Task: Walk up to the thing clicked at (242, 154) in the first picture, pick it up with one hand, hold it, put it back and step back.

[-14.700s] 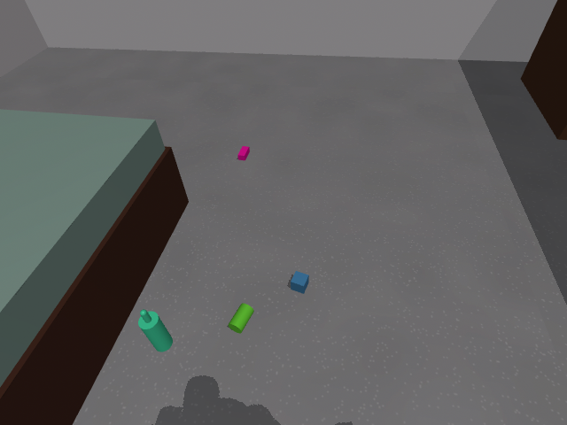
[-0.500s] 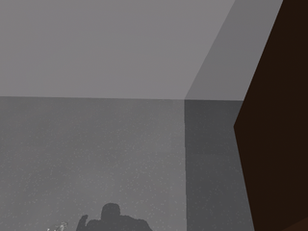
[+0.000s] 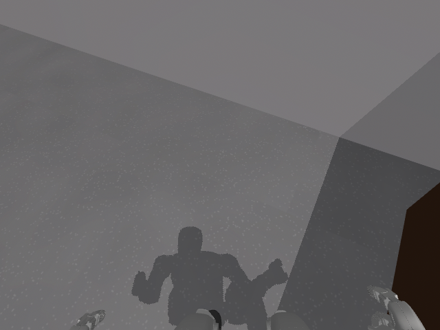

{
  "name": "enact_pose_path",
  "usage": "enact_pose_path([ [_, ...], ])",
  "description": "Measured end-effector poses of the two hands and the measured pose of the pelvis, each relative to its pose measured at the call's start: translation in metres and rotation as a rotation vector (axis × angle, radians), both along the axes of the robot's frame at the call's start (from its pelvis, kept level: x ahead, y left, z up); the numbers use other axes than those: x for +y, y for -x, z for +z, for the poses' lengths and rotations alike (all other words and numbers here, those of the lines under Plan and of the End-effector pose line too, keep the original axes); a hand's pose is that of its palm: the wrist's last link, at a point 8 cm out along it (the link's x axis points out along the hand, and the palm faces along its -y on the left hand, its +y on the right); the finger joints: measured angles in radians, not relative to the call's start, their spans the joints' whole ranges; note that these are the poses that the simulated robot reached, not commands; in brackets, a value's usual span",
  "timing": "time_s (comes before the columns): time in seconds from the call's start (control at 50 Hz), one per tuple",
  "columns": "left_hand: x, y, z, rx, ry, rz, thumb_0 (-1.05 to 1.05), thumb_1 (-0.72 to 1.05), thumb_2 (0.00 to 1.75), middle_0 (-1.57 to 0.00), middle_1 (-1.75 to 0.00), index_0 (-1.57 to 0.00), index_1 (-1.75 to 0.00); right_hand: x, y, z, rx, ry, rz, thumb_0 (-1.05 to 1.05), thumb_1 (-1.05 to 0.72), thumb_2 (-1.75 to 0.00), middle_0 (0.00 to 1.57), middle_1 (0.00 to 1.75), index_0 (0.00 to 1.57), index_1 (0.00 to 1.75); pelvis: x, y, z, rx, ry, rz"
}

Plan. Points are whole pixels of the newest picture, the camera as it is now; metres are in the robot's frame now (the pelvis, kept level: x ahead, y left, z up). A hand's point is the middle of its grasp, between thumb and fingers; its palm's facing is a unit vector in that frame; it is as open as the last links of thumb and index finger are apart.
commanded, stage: walk up
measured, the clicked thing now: out of the picture +0.53 +1.38 -0.73
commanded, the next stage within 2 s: none
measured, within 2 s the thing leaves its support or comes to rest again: neither
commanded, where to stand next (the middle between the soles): +0.04 +0.05 m, yaw +61 degrees
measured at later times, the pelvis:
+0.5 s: pelvis -0.06 -0.01 +0.00, yaw +25 degrees
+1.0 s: pelvis -0.02 -0.01 +0.00, yaw +46 degrees
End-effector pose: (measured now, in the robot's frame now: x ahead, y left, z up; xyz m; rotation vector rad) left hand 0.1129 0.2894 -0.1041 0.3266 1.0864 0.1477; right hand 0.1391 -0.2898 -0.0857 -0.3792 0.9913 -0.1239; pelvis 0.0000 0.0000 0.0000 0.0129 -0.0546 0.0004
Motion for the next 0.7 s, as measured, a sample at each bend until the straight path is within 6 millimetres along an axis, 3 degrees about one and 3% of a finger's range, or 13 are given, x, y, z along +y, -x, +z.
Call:
enact_pose_path([
  [0.08,0.004,0.022,0.014,-0.062,-0.096,0.077,0.0,0.9,0.9,-0.21,-0.3,-0.21,-0.3,-0.01,-0.014,-0.015,-0.016,-0.031,0.096,0.01,-0.9,-0.9,0.2,0.3,0.21,0.3,-0.02,0.011,-0.01,0.006,0.01,0.074],
  [0.2,0.014,0.096,0.046,-0.03,-0.211,0.214,0.0,0.9,0.9,-0.21,-0.3,-0.21,-0.3,-0.021,-0.014,-0.014,0.052,-0.044,0.201,0.01,-0.9,-0.9,0.2,0.3,0.21,0.3,-0.04,0.027,0.004,0.009,-0.019,0.192],
  [0.32,0.023,0.166,0.065,0.007,-0.245,0.315,0.0,0.9,0.9,-0.21,-0.3,-0.21,-0.3,-0.036,0.0,-0.008,0.146,-0.005,0.26,0.01,-0.9,-0.9,0.2,0.3,0.21,0.3,-0.04,0.041,0.014,0.03,-0.024,0.294],
  [0.42,0.035,0.223,0.055,0.013,-0.206,0.387,0.0,0.9,0.9,-0.21,-0.3,-0.21,-0.3,-0.024,0.003,-0.005,0.205,0.061,0.314,0.01,-0.9,-0.9,0.2,0.3,0.2,0.3,-0.027,0.053,0.009,0.026,-0.01,0.387],
  [0.52,0.056,0.271,0.019,0.046,-0.151,0.484,0.0,0.9,0.9,-0.21,-0.3,-0.21,-0.3,0.008,0.0,0.001,0.136,0.109,0.348,0.01,-0.9,-0.9,0.2,0.3,0.2,0.3,-0.003,0.063,-0.006,0.014,-0.029,0.441],
  [0.58,0.053,0.28,0.006,0.065,-0.091,0.541,0.01,0.9,0.9,-0.2,-0.3,-0.21,-0.3,0.025,0.004,0.012,0.119,0.116,0.374,0.01,-0.9,-0.9,0.2,0.3,0.21,0.3,0.007,0.058,-0.001,0.011,-0.01,0.501],
  [0.7,0.039,0.269,0.003,-0.017,-0.006,0.589,0.01,0.9,0.9,-0.2,-0.3,-0.2,-0.3,0.048,-0.008,0.026,0.143,0.151,0.456,0.01,-0.9,-0.9,0.2,0.3,0.21,0.3,0.017,0.046,0.011,-0.002,0.005,0.601],
])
